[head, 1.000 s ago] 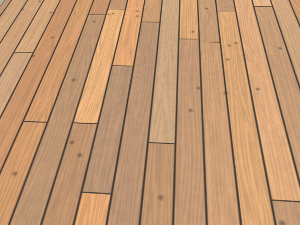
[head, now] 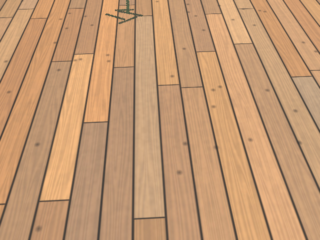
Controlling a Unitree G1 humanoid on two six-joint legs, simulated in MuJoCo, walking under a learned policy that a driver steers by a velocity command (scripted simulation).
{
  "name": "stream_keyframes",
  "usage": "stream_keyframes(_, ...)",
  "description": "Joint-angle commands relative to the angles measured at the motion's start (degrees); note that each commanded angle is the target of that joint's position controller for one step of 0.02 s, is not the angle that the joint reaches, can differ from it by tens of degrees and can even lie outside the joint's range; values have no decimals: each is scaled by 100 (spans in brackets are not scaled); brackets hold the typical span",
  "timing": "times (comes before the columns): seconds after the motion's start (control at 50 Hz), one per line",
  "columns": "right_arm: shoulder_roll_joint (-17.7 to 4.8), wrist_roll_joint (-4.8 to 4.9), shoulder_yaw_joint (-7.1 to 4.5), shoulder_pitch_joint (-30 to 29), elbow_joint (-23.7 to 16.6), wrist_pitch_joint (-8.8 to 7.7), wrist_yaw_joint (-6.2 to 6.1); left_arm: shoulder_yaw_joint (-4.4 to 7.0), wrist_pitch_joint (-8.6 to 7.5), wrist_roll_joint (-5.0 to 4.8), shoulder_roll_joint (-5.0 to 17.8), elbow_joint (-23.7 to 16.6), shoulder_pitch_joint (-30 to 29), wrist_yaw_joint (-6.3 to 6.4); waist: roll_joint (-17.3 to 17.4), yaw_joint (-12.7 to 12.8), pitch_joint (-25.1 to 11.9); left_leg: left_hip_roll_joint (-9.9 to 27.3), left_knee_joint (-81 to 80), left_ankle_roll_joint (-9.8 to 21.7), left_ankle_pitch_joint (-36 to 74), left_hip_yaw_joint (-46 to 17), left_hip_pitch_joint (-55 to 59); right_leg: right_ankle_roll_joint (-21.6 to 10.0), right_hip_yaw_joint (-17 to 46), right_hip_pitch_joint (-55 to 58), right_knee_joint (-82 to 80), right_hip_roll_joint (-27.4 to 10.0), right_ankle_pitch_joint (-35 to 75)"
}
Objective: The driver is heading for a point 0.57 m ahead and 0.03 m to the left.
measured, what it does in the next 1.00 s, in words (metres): stands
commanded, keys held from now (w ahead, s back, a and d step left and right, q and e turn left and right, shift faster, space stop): no key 1.00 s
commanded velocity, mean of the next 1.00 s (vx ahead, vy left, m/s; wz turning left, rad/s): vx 0.00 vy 0.00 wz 0.00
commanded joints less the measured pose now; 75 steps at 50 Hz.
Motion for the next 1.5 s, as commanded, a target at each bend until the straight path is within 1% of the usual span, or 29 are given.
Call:
stream_keyframes(0.02, -403, 0, -48, 356, 20, -15, -27, 72, -28, 3, 522, -26, 228, 22, -36, -7, 114, 588, -321, 117, 599, -550, -187, -158, 710, 3, -371, -732, 972)
stream_keyframes(0.24, -274, -4, 1, 450, 280, -6, -55, 38, 1, 7, 359, 231, 424, 32, -39, 12, 253, 608, -322, 115, 453, -568, -303, -144, 689, -72, -439, -678, 655)
stream_keyframes(0.52, -104, -10, 26, 613, 433, -26, -70, 31, 13, 8, 200, 372, 621, 35, -19, 31, 321, 604, -338, 125, 305, -586, -425, -131, 677, -152, -453, -647, 386)
stream_keyframes(0.96, 45, -11, 16, 816, 478, -60, -79, 30, 4, 11, 35, 434, 855, 42, -14, 41, 365, 599, -341, 151, 311, -610, -485, -104, 645, -202, -380, -637, 377)
stream_keyframes(1.48, 121, -10, -12, 885, 456, -93, -83, 43, -7, 13, -58, 454, 967, 55, -18, 45, 378, 597, -338, 180, 522, -617, -413, -71, 600, -149, -285, -652, 561)
stream_keyframes(1.5, 138, -18, -8, 931, 469, -91, -81, 36, -3, 19, -83, 467, 1002, 54, -14, 37, 263, 556, -397, 192, 125, -612, -370, -77, 579, -108, -315, -602, 197)
Keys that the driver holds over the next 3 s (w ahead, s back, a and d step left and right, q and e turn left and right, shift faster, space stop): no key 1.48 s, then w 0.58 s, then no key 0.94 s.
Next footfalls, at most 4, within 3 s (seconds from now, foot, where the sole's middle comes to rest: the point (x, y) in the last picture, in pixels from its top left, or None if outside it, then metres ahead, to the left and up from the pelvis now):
2.24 left None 0.45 0.03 -0.78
2.62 right None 0.41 -0.16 -0.78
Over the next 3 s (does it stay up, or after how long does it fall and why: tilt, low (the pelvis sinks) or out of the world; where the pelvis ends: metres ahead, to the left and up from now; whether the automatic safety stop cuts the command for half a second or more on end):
stays up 0.39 -0.05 0.00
